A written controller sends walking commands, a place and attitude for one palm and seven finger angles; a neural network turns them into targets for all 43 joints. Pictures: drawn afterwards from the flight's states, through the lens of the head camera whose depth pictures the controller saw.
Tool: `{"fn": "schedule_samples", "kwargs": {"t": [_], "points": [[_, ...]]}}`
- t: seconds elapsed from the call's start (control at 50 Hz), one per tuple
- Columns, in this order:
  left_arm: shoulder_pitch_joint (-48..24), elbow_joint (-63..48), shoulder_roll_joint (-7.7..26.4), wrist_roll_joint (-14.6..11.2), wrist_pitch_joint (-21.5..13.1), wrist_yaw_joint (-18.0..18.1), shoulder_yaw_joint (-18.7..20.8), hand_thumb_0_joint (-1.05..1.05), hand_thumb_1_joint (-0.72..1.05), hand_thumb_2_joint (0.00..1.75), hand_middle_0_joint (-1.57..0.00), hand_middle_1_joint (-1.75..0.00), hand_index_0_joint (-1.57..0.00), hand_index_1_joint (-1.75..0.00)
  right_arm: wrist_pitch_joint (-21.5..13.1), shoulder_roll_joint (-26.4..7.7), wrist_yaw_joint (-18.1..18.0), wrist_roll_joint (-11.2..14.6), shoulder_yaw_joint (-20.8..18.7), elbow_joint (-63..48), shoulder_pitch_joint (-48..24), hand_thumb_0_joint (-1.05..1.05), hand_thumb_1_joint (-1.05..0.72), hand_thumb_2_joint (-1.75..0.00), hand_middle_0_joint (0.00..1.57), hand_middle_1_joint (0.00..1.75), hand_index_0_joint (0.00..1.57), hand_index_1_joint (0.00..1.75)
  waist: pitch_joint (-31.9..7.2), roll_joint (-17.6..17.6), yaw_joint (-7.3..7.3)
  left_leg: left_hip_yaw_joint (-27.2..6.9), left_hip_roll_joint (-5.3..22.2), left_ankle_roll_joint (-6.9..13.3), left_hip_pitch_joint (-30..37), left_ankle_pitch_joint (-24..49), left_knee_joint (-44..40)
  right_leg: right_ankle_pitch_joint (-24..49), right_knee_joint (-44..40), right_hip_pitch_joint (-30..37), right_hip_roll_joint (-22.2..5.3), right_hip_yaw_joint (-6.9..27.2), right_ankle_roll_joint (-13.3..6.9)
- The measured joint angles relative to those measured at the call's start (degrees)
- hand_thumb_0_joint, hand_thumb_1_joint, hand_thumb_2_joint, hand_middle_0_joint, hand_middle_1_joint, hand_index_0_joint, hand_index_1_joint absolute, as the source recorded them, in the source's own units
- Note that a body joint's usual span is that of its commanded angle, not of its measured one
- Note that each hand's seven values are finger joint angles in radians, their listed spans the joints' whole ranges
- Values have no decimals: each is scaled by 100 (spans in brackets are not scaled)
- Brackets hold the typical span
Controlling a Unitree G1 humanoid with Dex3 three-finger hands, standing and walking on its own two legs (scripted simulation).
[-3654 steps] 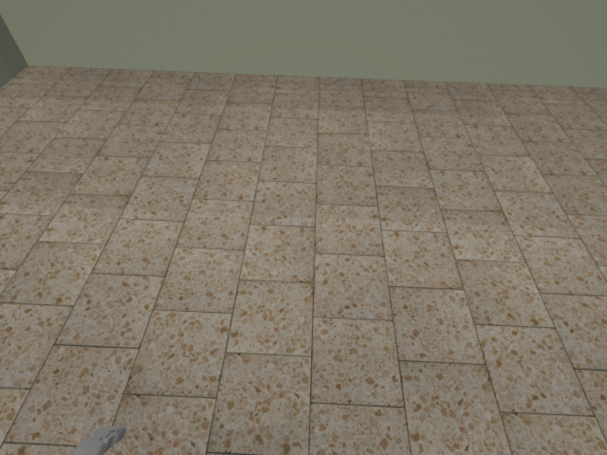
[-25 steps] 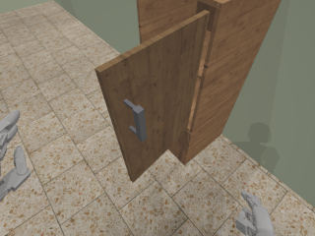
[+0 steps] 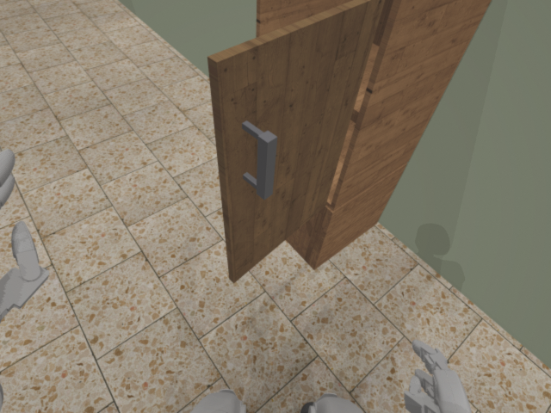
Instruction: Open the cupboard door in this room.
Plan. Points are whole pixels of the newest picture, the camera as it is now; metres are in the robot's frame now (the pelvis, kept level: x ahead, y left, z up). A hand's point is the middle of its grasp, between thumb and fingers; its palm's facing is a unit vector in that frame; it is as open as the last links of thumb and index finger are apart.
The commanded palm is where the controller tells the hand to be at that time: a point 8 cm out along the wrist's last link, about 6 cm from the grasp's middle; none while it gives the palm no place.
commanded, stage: step back with the hand held close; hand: left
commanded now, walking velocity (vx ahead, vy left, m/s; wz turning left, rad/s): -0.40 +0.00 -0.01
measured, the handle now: (257, 161) +0.47 +0.07 +0.10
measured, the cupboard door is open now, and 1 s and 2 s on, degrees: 97 97 97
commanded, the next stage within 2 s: stop stepping back and stand still in 0.28 s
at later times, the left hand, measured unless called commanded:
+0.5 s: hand (54, 333) +0.16 +0.21 +0.18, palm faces +0.26 -0.82 -0.52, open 7.4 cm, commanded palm +0.09 +0.26 +0.20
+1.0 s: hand out of the picture +0.08 +0.21 +0.17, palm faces +0.42 -0.79 -0.44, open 7.4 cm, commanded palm +0.01 +0.26 +0.20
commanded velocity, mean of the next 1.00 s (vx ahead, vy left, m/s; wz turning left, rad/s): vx -0.06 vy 0.04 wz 0.00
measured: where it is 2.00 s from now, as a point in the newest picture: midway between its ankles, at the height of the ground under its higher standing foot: outside the picture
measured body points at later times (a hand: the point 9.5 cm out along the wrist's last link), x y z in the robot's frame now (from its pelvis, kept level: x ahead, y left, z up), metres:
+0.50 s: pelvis -0.07 -0.03 +0.02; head -0.03 -0.01 +0.46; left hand +0.14 +0.25 +0.20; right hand +0.10 -0.28 -0.05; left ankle -0.03 +0.05 -0.72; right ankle -0.16 -0.13 -0.70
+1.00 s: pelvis -0.13 -0.04 +0.02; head -0.13 -0.04 +0.47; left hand +0.05 +0.25 +0.20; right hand +0.01 -0.30 -0.07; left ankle -0.15 +0.10 -0.72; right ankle -0.09 -0.13 -0.72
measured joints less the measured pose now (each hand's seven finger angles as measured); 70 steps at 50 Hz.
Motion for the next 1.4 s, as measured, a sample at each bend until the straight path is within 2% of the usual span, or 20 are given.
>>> {"fn": "schedule_samples", "kwargs": {"t": [0.06, 0.12, 0.24, 0.28, 0.3, 0.34, 0.38, 0.44, 0.46, 0.52, 0.62, 0.7, 0.76, 0.8, 0.84, 0.96, 0.98, 1.04, 1.14, 1.4], "points": [[-50, -7, 197, 72, 31, 21, 137, 1, 88, 89, -21, -30, -22, -31, -146, 144, -26, -63, -87, 64, 91, 1, -90, -89, 20, 30, 21, 30, 18, 143, -115, -198, 93, 39, -19, 475, -311, -863, 1770, -236, 347, 228, -9], [105, -110, 402, -8, -20, 63, 387, 2, 88, 89, -21, -30, -22, -31, -266, 321, 74, -31, -59, 202, 196, 1, -90, -89, 20, 30, 21, 30, -162, 124, -68, -273, 184, -21, 9, 757, -857, -1163, 2283, 62, 469, 222, -26], [314, -164, 299, -197, 18, 75, 361, 1, 89, 90, -21, -30, -21, -31, -437, 390, 181, -51, 63, 273, 108, 1, -90, -89, 21, 30, 21, 30, -522, 85, 122, -101, 303, -184, -71, 1436, -1783, -1249, -12, 1501, 331, -14, -151], [245, -121, 333, -237, 26, 25, 317, 1, 89, 90, -20, -30, -21, -31, -430, 366, 206, -51, 103, 205, -74, 1, -90, -89, 21, 30, 21, 30, -515, -79, 202, 96, 220, -239, -281, 1516, -1734, -640, -1118, 1907, 162, 74, -301], [166, -60, 297, -239, 1, -23, 245, 1, 89, 90, -20, -30, -21, -31, -402, 312, 200, -39, 107, 225, -217, 1, -90, -89, 21, 30, 21, 30, -457, -57, 243, 124, 239, -295, -477, 1255, -1428, -813, -1261, 1912, 160, 142, -304], [38, 111, 182, -200, -18, -126, -13, 1, 89, 90, -20, -30, -21, -31, -325, 184, 141, -46, 81, 388, -399, 1, -90, -89, 21, 30, 21, 30, -352, 121, 254, -51, 215, -364, -716, 81, -327, -860, -1149, 1842, 258, 173, -213], [83, 171, 245, -151, 8, -210, -100, 1, 89, 90, -21, -30, -21, -31, -233, 172, 85, 7, 74, 447, -375, 1, -90, -89, 21, 30, 21, 30, -382, 6, 205, -3, 20, -387, -669, -528, 362, -764, -1172, 1838, 168, 215, -144], [299, 39, 357, -155, 116, -266, 27, 1, 88, 89, -21, -30, -22, -31, -117, 141, -43, 63, 150, 310, -275, 2, -90, -89, 21, 30, 21, 30, -418, -168, 55, 230, -113, -387, -9, 60, -230, -597, -963, 1724, 98, 87, -128], [392, -30, 355, -186, 153, -257, 67, 1, 88, 89, -21, -30, -22, -31, -115, 68, -68, 69, 152, 216, -250, 2, -90, -89, 21, 30, 21, 30, -430, -73, 12, 231, -65, -267, 291, 673, -683, -554, -699, 1586, 159, -41, -93], [399, -38, 525, -217, 213, -214, 146, 1, 88, 89, -21, -30, -22, -31, -244, 76, -11, 61, -3, 102, -245, 2, -90, -89, 20, 30, 21, 30, -320, -176, -70, 260, -161, 97, 580, 298, -1145, -1189, 354, 1068, 151, 105, -72], [577, -68, 553, -208, 287, -114, 223, 2, 89, 89, -21, -30, -22, -31, -452, 64, 68, 27, 5, -15, -36, 1, -91, -89, 20, 30, 20, 30, -232, -135, -178, 130, -167, 36, 801, 634, -1591, -1097, 246, 818, 189, 2, -12], [861, 4, 573, -191, 251, -64, 323, 1, 89, 89, -21, -30, -22, -31, -372, 61, 52, 33, 52, -49, 141, 1, -90, -90, 20, 30, 21, 30, -313, -91, -153, 127, -189, -46, 714, 620, -1407, -510, -752, 1113, 95, -167, -103], [754, 272, 352, -139, 201, -86, 177, 1, 89, 89, -21, -30, -22, -31, -199, -8, 46, 3, -18, 140, 183, 1, -90, -89, 20, 30, 21, 30, -382, 114, -61, -59, -147, -215, 296, -286, -273, 73, -826, 1081, 167, -258, -367], [616, 470, 159, -98, 160, -100, 69, 1, 89, 89, -21, -30, -22, -31, -114, -29, 39, 0, -48, 357, 246, 1, -90, -89, 20, 30, 21, 30, -518, 97, 50, -93, -135, -270, 56, -547, 713, 95, -865, 1037, 146, -216, -411], [444, 690, -15, -62, 136, -102, -17, 1, 89, 89, -21, -30, -22, -31, -76, -30, 19, 4, -51, 496, 358, 1, -90, -89, 20, 30, 21, 30, -653, 42, 61, -34, -39, -278, 115, -482, 959, 135, -963, 1049, 95, -234, -403], [115, 818, -265, 34, 134, -22, -238, 1, 89, 89, -21, -30, -22, -31, -265, -160, -90, -31, -79, 511, 556, 2, -90, -89, 20, 30, 21, 30, -764, 129, -56, -60, 273, -78, 1274, -479, -953, 130, -912, 965, 77, -487, -355], [103, 765, -241, 34, 122, -17, -236, 1, 89, 89, -21, -30, -22, -31, -288, -153, -96, -36, -105, 513, 509, 2, -90, -89, 20, 30, 21, 30, -700, 112, -81, -74, 261, -204, 1343, -401, -1106, 111, -846, 938, 45, -500, -333], [201, 573, -63, 12, 86, -21, -107, 2, 89, 89, -21, -30, -22, -31, -304, -87, -49, -9, -94, 395, 362, 2, -91, -90, 20, 30, 20, 30, -481, -14, -44, 49, 183, -407, 1439, -288, -1130, 153, -787, 960, -33, -370, -285], [370, 487, 213, -39, -29, -49, 94, 2, 89, 89, -21, -30, -22, -31, -363, 22, 44, 46, -33, 181, 190, 2, -91, -90, 20, 30, 20, 30, -394, 60, -65, 153, 170, -371, 1450, -288, -1038, 229, -769, 968, -39, -264, -238], [130, 893, -156, -3, 151, -85, -128, 1, 89, 89, -21, -30, -21, -31, -312, 115, 46, 7, 84, 258, 290, 1, -90, -89, 20, 30, 21, 30, -408, 66, 63, 211, 89, -226, 1342, -59, -1175, 590, -1145, 964, -62, -142, -88]]}}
